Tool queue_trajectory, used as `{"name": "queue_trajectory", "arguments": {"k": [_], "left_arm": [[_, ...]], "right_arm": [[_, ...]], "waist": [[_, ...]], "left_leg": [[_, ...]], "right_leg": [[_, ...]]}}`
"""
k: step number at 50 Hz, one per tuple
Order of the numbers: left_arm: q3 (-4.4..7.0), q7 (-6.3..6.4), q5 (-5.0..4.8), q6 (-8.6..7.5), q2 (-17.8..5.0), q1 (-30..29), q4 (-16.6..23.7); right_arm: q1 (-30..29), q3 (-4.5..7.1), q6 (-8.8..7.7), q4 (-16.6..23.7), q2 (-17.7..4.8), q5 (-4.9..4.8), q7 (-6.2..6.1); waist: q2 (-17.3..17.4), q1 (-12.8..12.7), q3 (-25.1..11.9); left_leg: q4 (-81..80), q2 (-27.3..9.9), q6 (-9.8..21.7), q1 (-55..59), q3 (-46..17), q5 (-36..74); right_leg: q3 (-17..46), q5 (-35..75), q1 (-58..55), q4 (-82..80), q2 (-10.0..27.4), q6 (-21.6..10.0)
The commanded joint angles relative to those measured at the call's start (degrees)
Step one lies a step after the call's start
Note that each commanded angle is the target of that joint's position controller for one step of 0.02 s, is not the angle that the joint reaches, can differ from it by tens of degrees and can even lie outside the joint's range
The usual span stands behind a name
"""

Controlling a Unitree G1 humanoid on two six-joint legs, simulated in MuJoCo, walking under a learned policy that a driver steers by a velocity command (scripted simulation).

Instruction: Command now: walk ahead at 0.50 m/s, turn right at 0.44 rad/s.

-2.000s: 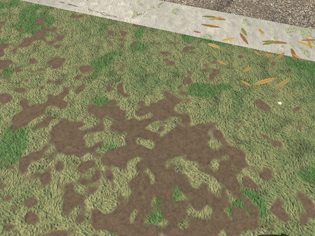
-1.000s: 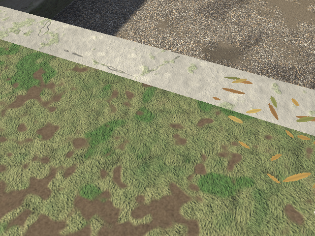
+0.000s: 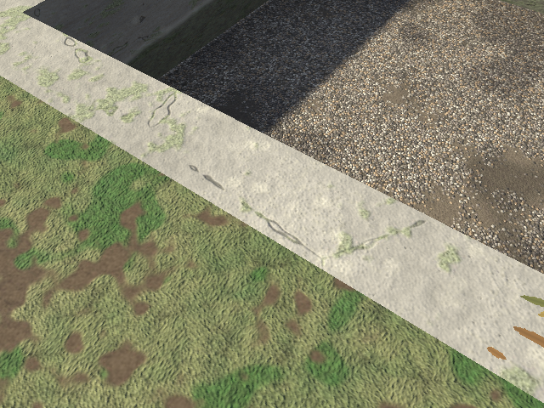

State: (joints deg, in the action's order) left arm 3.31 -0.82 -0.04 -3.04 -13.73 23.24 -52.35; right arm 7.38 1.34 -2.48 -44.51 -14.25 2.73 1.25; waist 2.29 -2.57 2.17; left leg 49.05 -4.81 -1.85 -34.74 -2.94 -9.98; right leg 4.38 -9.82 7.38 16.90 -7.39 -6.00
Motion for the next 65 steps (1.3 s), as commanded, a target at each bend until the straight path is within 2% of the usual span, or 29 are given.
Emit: {"name": "queue_trajectory", "arguments": {"k": [1, 6, 9, 10, 11, 12, 13, 14, 15, 17, 22, 31, 34, 36, 37, 38, 39, 40, 41, 42, 43, 47, 54, 59, 61, 62, 63, 64, 65], "left_arm": [[2.30, 0.32, -0.09, -0.65, -9.27, 1.65, 3.32], [2.77, 0.93, 0.87, -0.12, -10.10, 4.26, 3.83], [3.30, 1.21, 1.03, -0.10, -11.58, 0.07, 5.64], [3.17, 0.84, 0.56, -0.46, -11.16, -0.75, 5.95], [2.23, 0.39, -0.24, -1.05, -7.75, -1.04, 7.61], [1.26, 0.50, -1.76, -0.89, -3.29, 4.19, 9.43], [1.75, 1.01, 0.25, 0.11, -7.79, 5.13, 8.26], [1.99, 0.65, 1.13, 0.61, -8.55, 1.66, 7.64], [1.79, -0.01, 1.28, 0.73, -7.38, -1.22, 8.04], [1.80, -1.12, 2.18, 1.86, -6.66, -2.65, 8.48], [1.31, -2.65, 2.26, 3.25, -5.55, -8.84, 11.45], [-0.73, -4.48, 2.20, 2.70, -3.50, -24.23, 17.47], [-0.46, -3.74, 2.76, 2.81, -4.30, -22.85, 17.99], [0.81, -2.69, 3.21, 2.30, -6.19, -12.29, 15.41], [2.08, -1.61, 3.61, 1.95, -8.50, -2.30, 12.40], [3.66, -0.59, 2.93, 2.11, -15.39, -1.09, 12.53], [4.30, -0.15, 0.80, 2.80, -17.87, 0.60, 15.09], [4.12, 0.59, 0.12, 3.19, -16.41, 0.13, 13.49], [3.24, 1.10, -0.24, 2.89, -12.89, -1.82, 12.49], [2.48, 1.31, 0.14, 2.38, -10.16, -4.12, 12.38], [1.88, 1.42, 0.02, 2.10, -8.48, -6.31, 12.99], [1.63, 2.11, 0.58, 1.12, -8.74, -6.27, 14.30], [1.67, 2.44, 0.51, 1.55, -9.50, 1.77, 14.31], [1.91, 2.42, 1.55, 2.10, -10.64, 2.85, 15.50], [1.92, 2.45, 1.21, 2.45, -11.44, -0.74, 16.90], [1.90, 2.23, 0.28, 2.26, -11.76, -3.29, 17.63], [0.94, 1.98, -1.30, 1.40, -8.25, -3.92, 19.20], [0.23, 1.79, -1.27, 0.93, -4.55, 1.77, 20.18], [0.79, 2.17, 1.32, 1.23, -8.70, 3.12, 19.07]], "right_arm": [[-5.62, 0.36, -0.42, 5.23, -3.54, -0.46, 0.12], [-11.19, 0.02, -1.28, 8.10, -4.23, -1.26, -0.04], [-3.07, 0.86, -2.20, 6.32, -6.56, -1.46, -0.76], [3.08, 1.57, -2.92, 4.69, -8.27, -1.04, -1.44], [11.53, 2.69, -3.45, 4.16, -12.70, 0.23, -2.51], [13.24, 3.84, -2.46, 4.39, -17.58, 0.96, -2.95], [11.42, 3.82, -1.56, 4.05, -14.53, 0.14, -2.68], [8.30, 2.53, -1.46, 4.97, -8.96, -0.33, -2.36], [6.17, 1.82, -1.65, 4.81, -6.36, -0.51, -2.07], [6.43, 1.45, -2.34, 3.76, -5.29, -0.72, -2.10], [10.23, 2.25, -3.89, 1.44, -6.60, -1.78, -1.53], [15.55, 3.12, -2.81, -2.16, -8.58, -1.79, -1.59], [16.73, 3.66, -1.78, -3.25, -11.05, -1.57, -2.14], [16.88, 3.78, -0.65, -3.35, -12.48, -1.75, -2.42], [16.50, 3.61, -0.39, -2.40, -12.19, -1.83, -2.40], [18.99, 1.95, -0.63, 1.20, -5.18, -1.76, -1.53], [14.14, 2.63, -0.67, 4.52, -8.53, -1.21, -1.45], [9.46, 2.67, -0.80, 5.90, -8.74, -1.26, -1.63], [9.28, 1.87, -1.34, 6.02, -7.11, -1.44, -1.86], [9.93, 1.70, -1.26, 5.33, -6.60, -1.22, -2.07], [11.39, 1.64, -0.37, 5.40, -6.48, -0.48, -2.06], [10.23, 1.54, 2.57, 6.40, -5.57, -0.24, -1.99], [-2.59, 0.23, 2.39, 10.51, -3.80, -0.78, -2.51], [-6.88, -0.17, 1.58, 13.18, -4.54, -1.59, -2.81], [-0.72, 0.10, 0.57, 11.90, -4.72, -1.37, -2.71], [5.66, 0.49, 0.05, 10.30, -5.37, -0.98, -2.96], [14.13, 1.87, -0.54, 9.46, -10.28, 0.00, -3.91], [16.48, 2.99, 0.01, 9.64, -15.85, -0.66, -4.33], [13.10, 2.91, 0.87, 9.83, -13.27, -2.04, -3.84]], "waist": [[-6.11, -0.44, 0.15], [-6.77, -2.10, -0.84], [-7.23, 2.57, -3.18], [-4.42, 5.72, -6.38], [2.20, 9.05, -13.93], [14.00, 6.69, -18.55], [9.47, 4.69, -15.02], [2.02, 4.41, -8.05], [0.05, 3.87, -3.90], [4.33, 2.70, -1.81], [3.30, 2.43, -1.97], [2.79, 5.42, 2.61], [3.21, 4.31, 0.66], [2.71, -0.59, -6.68], [-1.18, -4.91, -12.07], [-13.91, -2.12, -18.24], [-12.76, -4.74, -23.67], [-6.61, -4.36, -16.16], [-5.86, -1.90, -8.93], [-2.78, 1.00, -4.97], [-3.11, 3.47, -3.64], [-3.69, 5.14, -4.61], [-5.99, 0.43, -2.03], [-6.08, -1.55, -2.81], [-6.94, 2.13, -3.35], [-5.21, 6.32, -5.25], [1.99, 9.67, -11.58], [13.85, 6.34, -17.60], [10.33, 4.87, -14.42]], "left_leg": [[-6.97, 1.72, -1.38, 0.30, 2.37, 6.48], [-14.61, 4.19, -0.62, 3.03, 1.73, 5.30], [-21.41, 6.36, 1.47, 17.52, 1.51, 0.41], [-25.14, 5.05, 3.02, 27.35, 0.37, 1.31], [-27.25, -6.72, 6.15, 39.61, -10.59, -8.19], [-32.58, -20.29, 11.69, 51.26, -33.30, -14.64], [-33.22, -21.04, 13.69, 46.46, -39.41, -20.52], [-34.06, -17.86, 12.58, 39.62, -31.27, -19.72], [-35.53, -14.60, 11.42, 34.06, -22.61, -11.99], [-37.21, -10.37, 9.39, 29.61, -11.94, -0.34], [-39.20, -10.33, 10.67, 30.94, -2.05, 13.86], [-38.96, -9.97, 8.77, 33.81, 10.88, 19.81], [-29.71, -10.64, 7.48, 38.40, 14.56, 40.27], [-11.22, -10.41, 6.82, 36.58, 16.59, 49.28], [3.72, -8.99, 4.98, 27.17, 17.58, 36.58], [23.23, -2.41, 1.90, 4.99, 16.91, -8.52], [35.48, 5.91, -0.12, -6.17, 6.44, -22.77], [35.66, 2.29, 0.32, -11.39, 1.66, -16.57], [32.23, 0.37, 0.40, -10.50, 2.44, -13.18], [27.19, -1.61, 0.37, -6.81, 1.92, -12.21], [24.39, -2.22, -0.20, -2.90, 1.54, -12.08], [17.57, -1.65, -2.13, 0.27, 2.80, -7.83], [0.68, 1.04, -2.24, -3.78, 2.38, 3.89], [-7.95, 5.25, 0.41, 0.27, 2.39, -1.33], [-14.62, 7.53, 2.26, 12.75, 2.36, -3.80], [-20.11, 7.86, 3.32, 23.17, 2.86, 0.11], [-22.81, -3.39, 6.57, 37.57, -8.49, -1.72], [-28.28, -18.43, 12.39, 48.44, -32.28, -2.20], [-28.79, -19.38, 14.79, 42.49, -41.00, -9.95]], "right_leg": [[12.96, 11.15, 1.50, -6.19, 13.18, -7.09], [16.13, 19.29, -3.61, 0.03, 14.31, -5.87], [18.31, 21.99, -0.28, 6.77, 13.65, -3.06], [16.28, 21.63, 2.57, 14.80, 10.50, -1.62], [11.21, 12.07, 8.38, 29.23, 6.96, 0.05], [3.03, -20.58, 24.95, 42.88, -1.36, 1.73], [1.49, -21.29, 30.81, 50.13, 3.40, 1.28], [1.86, -15.85, 31.06, 51.69, 6.01, 1.31], [1.28, -11.98, 29.91, 50.08, 7.63, 1.94], [0.08, -9.44, 27.82, 48.04, 9.61, 3.09], [-1.12, -2.85, 32.61, 47.43, 10.71, 4.58], [-8.63, 5.83, 28.63, 23.58, 10.42, 2.31], [-11.79, -2.07, 22.84, 19.63, 6.49, -0.72], [-12.58, -5.73, 8.88, 16.55, 1.73, -3.77], [-8.06, -4.45, -5.36, 12.67, 3.25, -5.62], [17.14, -6.36, -23.06, 11.30, 20.76, -11.51], [40.27, 1.37, -27.35, 2.87, 28.05, -17.86], [30.06, 8.68, -23.47, 2.54, 26.32, -16.86], [23.12, 14.78, -14.93, 2.84, 24.32, -15.30], [17.67, 18.68, -6.76, 2.25, 20.63, -12.30], [14.86, 21.81, -0.72, 1.47, 17.81, -11.10], [10.70, 26.04, 5.76, 0.03, 13.62, -10.76], [15.11, 20.98, 2.12, 2.03, 12.12, -9.01], [20.14, 26.68, -2.61, 9.09, 12.90, -8.93], [21.34, 26.13, 2.12, 12.70, 11.12, -6.58], [20.01, 25.90, 6.19, 18.61, 9.05, -4.34], [15.04, 15.34, 13.45, 34.41, 5.18, -1.20], [6.64, -24.11, 27.61, 49.68, -4.38, 1.60], [6.61, -22.39, 34.04, 56.91, -0.93, 2.21]]}}
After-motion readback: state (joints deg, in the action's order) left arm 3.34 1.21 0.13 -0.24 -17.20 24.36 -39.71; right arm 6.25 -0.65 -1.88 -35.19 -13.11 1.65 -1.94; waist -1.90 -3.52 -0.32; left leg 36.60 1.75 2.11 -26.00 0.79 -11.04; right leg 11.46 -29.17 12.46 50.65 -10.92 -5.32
